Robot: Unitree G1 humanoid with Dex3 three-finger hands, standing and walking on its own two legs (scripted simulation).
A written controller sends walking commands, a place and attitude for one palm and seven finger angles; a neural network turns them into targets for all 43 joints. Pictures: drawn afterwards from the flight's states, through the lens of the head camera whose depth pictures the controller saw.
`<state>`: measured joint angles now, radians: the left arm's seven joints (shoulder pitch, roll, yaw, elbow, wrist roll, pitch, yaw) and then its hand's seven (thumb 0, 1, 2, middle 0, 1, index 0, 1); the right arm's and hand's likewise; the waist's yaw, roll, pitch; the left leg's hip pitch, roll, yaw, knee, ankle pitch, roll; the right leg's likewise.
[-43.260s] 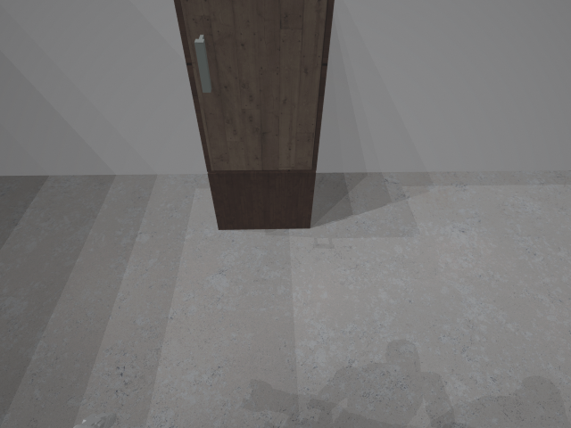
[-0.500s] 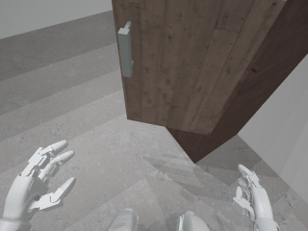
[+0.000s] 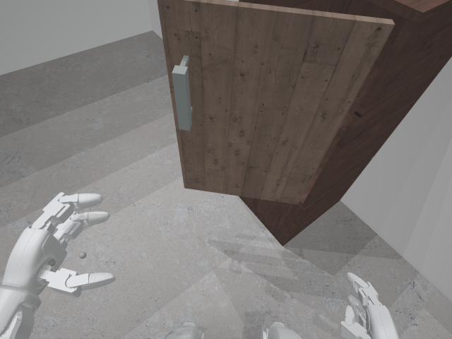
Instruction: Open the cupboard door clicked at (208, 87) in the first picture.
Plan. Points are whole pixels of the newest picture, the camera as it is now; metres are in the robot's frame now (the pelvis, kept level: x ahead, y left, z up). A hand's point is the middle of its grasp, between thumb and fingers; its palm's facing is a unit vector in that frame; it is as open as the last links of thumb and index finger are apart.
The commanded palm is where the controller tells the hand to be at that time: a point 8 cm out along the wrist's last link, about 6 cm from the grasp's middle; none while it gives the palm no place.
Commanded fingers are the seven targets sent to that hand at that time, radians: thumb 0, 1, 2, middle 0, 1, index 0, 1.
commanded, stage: raise the hand with hooked fingers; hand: left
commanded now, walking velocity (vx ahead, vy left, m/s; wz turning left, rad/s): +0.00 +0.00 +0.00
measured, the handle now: (185, 94) +0.56 +0.13 +0.10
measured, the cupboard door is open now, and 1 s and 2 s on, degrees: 45 45 45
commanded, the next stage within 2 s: move the hooked fingers beside the handle in 1.08 s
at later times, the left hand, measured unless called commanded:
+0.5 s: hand (63, 201) +0.28 +0.26 +0.11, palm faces -0.03 -1.00 -0.07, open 13.9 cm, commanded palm +0.26 +0.31 +0.11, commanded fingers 0.00 -0.50 0.30 -0.30 -1.20 -0.30 -1.20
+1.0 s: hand (74, 190) +0.30 +0.25 +0.12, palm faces -0.02 -1.00 -0.05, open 13.9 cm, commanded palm +0.28 +0.30 +0.12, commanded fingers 0.00 -0.50 0.30 -0.30 -1.20 -0.30 -1.20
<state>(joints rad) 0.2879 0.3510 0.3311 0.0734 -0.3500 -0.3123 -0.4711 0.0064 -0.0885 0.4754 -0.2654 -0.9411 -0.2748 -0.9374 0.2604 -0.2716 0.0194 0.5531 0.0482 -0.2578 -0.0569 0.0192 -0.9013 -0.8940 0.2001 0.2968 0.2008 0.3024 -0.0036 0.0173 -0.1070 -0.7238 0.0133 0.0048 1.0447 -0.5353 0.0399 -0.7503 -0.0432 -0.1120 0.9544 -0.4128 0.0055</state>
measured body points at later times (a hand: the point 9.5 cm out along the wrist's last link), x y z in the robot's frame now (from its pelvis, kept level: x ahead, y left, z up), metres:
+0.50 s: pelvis +0.01 -0.01 +0.02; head +0.04 +0.00 +0.47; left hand +0.28 +0.32 +0.12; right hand +0.17 -0.25 -0.05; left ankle -0.01 +0.09 -0.68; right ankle +0.03 -0.13 -0.68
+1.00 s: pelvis +0.01 -0.02 +0.03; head +0.05 -0.02 +0.48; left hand +0.30 +0.30 +0.12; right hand +0.16 -0.28 -0.05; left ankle -0.01 +0.09 -0.68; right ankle +0.03 -0.13 -0.68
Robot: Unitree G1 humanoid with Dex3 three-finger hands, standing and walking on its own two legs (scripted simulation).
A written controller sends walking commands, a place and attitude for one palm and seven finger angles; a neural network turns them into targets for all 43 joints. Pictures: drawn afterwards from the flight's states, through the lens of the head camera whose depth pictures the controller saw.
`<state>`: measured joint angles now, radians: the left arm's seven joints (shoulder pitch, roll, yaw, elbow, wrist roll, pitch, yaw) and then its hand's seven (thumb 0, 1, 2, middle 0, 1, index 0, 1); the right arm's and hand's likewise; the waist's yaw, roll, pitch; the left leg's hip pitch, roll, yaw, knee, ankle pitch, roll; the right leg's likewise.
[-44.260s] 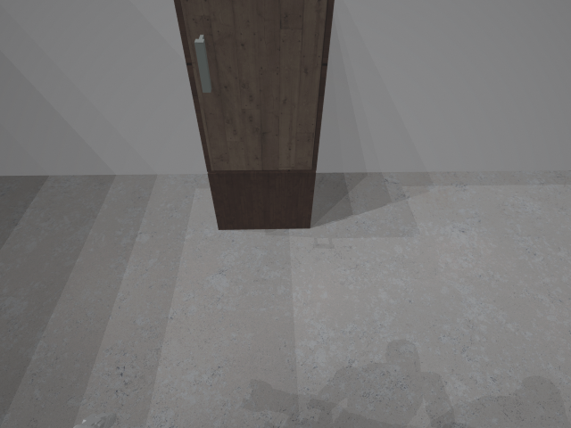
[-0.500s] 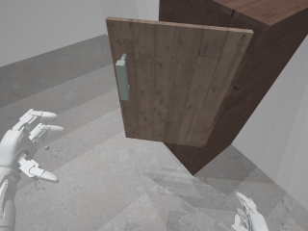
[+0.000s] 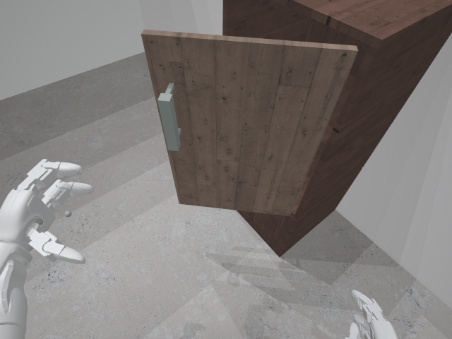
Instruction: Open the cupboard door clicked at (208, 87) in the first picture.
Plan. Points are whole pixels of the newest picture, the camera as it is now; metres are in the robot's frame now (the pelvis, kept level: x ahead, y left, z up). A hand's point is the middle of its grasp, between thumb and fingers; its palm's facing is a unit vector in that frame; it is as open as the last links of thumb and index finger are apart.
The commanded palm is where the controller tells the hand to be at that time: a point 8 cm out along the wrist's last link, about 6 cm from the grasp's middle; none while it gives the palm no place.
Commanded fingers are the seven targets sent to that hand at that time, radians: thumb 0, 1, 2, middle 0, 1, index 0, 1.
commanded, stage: raise the hand with hooked fingers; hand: left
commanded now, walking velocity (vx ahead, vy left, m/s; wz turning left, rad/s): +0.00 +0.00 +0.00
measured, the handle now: (172, 117) +0.55 +0.15 +0.06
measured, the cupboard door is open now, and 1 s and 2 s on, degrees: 45 45 45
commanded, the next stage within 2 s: move the hooked fingers beside the handle in 0.08 s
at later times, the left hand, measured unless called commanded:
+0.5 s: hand (91, 192) +0.33 +0.25 +0.08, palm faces -0.08 -1.00 -0.03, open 14.0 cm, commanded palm +0.31 +0.30 +0.08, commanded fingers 0.00 -0.50 0.30 -0.30 -1.20 -0.30 -1.20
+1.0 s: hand (111, 161) +0.40 +0.24 +0.08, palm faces -0.05 -1.00 -0.02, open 13.9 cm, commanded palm +0.38 +0.29 +0.08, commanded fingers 0.00 -0.50 0.30 -0.30 -1.20 -0.30 -1.20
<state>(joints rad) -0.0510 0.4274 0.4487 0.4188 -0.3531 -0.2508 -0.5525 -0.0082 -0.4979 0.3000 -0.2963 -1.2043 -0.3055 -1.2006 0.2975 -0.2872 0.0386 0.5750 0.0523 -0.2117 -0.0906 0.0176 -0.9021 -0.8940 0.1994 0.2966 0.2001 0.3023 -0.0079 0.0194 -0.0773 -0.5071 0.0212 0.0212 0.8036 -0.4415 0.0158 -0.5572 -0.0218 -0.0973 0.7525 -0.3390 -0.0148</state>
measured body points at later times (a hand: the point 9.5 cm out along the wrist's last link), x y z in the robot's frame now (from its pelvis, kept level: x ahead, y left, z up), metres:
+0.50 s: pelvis -0.01 +0.01 +0.00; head +0.04 +0.01 +0.45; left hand +0.33 +0.31 +0.09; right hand +0.13 -0.25 -0.09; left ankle -0.02 +0.11 -0.71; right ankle +0.02 -0.11 -0.71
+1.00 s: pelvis +0.00 +0.01 +0.00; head +0.07 +0.01 +0.44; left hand +0.40 +0.30 +0.08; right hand +0.08 -0.26 -0.11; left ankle -0.02 +0.11 -0.71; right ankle +0.02 -0.11 -0.71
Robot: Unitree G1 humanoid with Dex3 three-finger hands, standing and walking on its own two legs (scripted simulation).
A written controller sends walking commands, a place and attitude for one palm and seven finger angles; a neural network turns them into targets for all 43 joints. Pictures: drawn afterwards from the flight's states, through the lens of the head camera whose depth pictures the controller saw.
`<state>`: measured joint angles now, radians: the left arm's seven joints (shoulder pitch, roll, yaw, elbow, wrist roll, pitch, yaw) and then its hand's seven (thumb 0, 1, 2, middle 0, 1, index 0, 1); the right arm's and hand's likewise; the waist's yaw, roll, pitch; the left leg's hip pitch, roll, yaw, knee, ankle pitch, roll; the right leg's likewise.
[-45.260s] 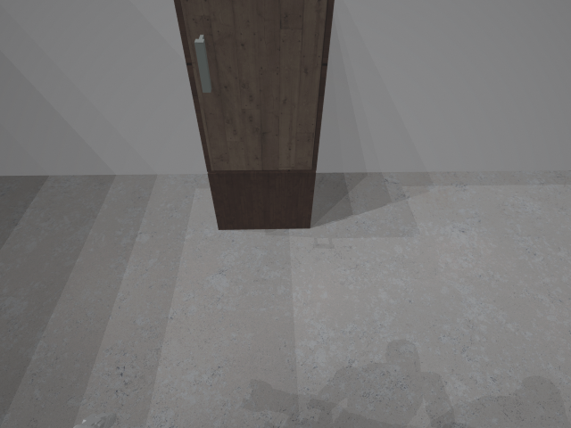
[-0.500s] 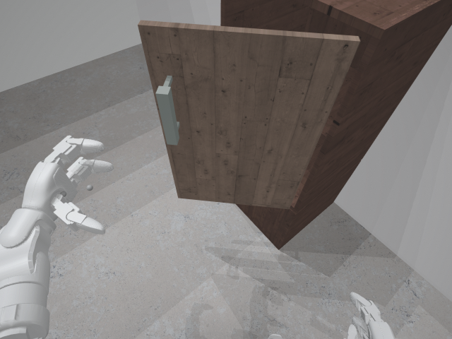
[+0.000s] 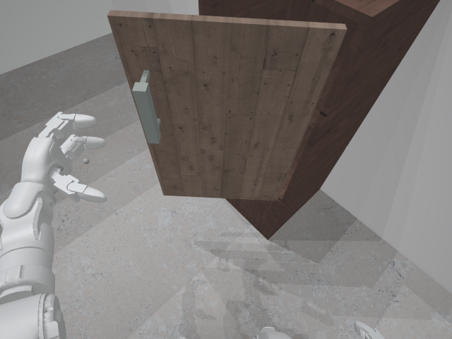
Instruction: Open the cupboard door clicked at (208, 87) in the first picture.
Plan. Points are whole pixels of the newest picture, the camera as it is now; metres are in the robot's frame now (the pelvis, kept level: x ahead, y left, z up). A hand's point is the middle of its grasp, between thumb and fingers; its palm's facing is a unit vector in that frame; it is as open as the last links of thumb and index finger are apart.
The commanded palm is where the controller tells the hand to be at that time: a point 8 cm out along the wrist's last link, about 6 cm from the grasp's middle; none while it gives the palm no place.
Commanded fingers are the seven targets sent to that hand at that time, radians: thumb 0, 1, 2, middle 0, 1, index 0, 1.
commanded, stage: move the hooked fingers beside the handle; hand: left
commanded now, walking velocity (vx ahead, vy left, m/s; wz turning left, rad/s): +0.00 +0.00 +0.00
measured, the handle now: (150, 108) +0.54 +0.16 +0.07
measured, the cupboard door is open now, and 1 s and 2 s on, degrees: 45 45 45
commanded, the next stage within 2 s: slide the fingers in behind the handle in 1.98 s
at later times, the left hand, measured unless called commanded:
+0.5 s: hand (101, 137) +0.45 +0.23 +0.07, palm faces -0.05 -1.00 +0.01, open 13.9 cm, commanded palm +0.44 +0.28 +0.07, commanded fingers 0.00 -0.50 0.30 -0.30 -1.20 -0.30 -1.20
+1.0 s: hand (116, 119) +0.50 +0.21 +0.07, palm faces -0.05 -1.00 +0.01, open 13.9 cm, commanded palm +0.47 +0.26 +0.07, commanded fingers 0.00 -0.50 0.30 -0.30 -1.20 -0.30 -1.20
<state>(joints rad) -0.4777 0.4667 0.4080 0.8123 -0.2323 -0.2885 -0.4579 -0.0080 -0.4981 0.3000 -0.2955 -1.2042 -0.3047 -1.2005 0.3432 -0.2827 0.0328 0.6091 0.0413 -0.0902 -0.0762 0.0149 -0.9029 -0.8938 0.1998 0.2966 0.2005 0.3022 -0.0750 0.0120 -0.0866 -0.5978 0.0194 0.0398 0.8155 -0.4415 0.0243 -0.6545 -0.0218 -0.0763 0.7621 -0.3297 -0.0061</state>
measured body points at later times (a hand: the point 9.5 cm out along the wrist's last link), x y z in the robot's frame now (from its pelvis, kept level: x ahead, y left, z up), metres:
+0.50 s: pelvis +0.00 +0.00 -0.01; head +0.09 +0.02 +0.43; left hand +0.45 +0.28 +0.08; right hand +0.04 -0.27 -0.11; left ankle -0.03 +0.10 -0.70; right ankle +0.02 -0.12 -0.70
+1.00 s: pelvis +0.00 +0.01 -0.02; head +0.12 +0.02 +0.42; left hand +0.50 +0.27 +0.08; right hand -0.03 -0.26 -0.12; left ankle -0.03 +0.10 -0.70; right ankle +0.02 -0.12 -0.70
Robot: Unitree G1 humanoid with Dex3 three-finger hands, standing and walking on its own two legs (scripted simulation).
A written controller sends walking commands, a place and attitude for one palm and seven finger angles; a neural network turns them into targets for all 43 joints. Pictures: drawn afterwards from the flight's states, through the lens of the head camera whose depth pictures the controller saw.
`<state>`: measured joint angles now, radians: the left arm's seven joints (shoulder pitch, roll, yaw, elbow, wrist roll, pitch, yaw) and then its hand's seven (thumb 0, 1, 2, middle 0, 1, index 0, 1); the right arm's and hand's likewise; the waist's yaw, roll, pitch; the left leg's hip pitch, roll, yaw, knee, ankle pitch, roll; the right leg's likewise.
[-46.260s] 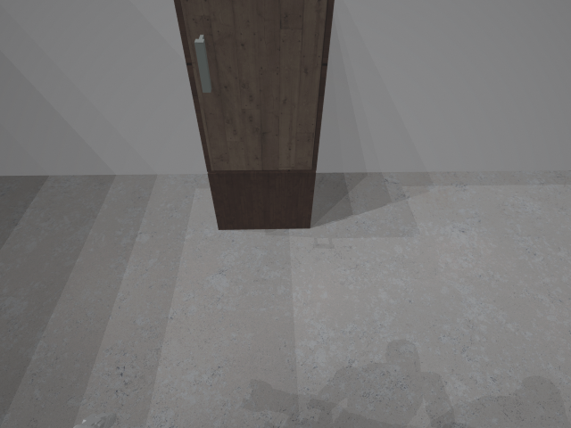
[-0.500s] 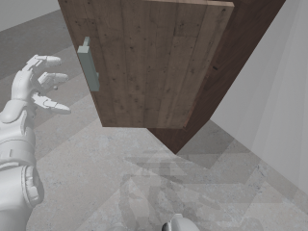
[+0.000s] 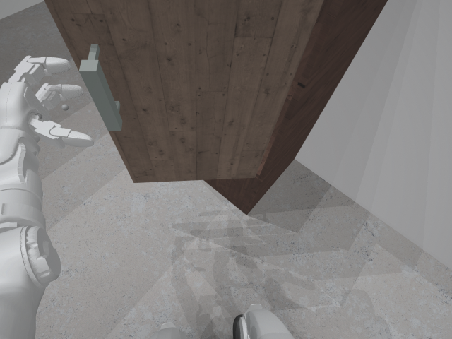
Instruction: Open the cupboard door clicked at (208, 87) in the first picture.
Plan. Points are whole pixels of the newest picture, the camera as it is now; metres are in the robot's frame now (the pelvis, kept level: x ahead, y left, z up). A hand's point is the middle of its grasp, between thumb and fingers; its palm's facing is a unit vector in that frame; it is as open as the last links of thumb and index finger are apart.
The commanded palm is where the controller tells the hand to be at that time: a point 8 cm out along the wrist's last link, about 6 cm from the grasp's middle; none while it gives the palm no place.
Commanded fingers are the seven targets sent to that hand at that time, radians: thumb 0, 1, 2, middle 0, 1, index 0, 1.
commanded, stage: move the hooked fingers beside the handle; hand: left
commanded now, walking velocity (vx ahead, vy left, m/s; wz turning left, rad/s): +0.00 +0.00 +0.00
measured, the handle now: (105, 90) +0.53 +0.17 +0.08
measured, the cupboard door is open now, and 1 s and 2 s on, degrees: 45 45 45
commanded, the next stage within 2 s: slide the fingers in behind the handle in 0.98 s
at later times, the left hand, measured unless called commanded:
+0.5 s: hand (71, 115) +0.47 +0.22 +0.09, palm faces +0.00 -1.00 +0.00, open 13.9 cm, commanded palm +0.45 +0.27 +0.08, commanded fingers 0.00 -0.50 0.30 -0.30 -1.20 -0.30 -1.20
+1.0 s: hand (68, 111) +0.49 +0.23 +0.08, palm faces -0.01 -1.00 -0.01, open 14.0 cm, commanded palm +0.46 +0.27 +0.08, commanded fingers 0.00 -0.50 0.30 -0.30 -1.20 -0.30 -1.20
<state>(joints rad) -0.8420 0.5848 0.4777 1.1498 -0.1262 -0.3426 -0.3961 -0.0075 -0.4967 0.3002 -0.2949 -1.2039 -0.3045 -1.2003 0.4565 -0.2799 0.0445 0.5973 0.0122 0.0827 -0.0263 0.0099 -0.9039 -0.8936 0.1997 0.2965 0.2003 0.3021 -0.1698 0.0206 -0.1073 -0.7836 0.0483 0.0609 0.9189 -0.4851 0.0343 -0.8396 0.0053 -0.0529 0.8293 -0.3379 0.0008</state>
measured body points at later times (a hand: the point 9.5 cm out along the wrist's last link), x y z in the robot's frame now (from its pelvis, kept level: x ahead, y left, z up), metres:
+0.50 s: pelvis -0.01 +0.00 +0.00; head +0.10 +0.02 +0.44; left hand +0.47 +0.27 +0.09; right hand +0.04 -0.27 -0.11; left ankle -0.03 +0.09 -0.69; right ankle +0.03 -0.13 -0.69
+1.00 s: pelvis -0.01 +0.00 -0.01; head +0.12 +0.02 +0.43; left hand +0.48 +0.28 +0.09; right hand -0.01 -0.28 -0.10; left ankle -0.03 +0.09 -0.69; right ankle +0.03 -0.13 -0.69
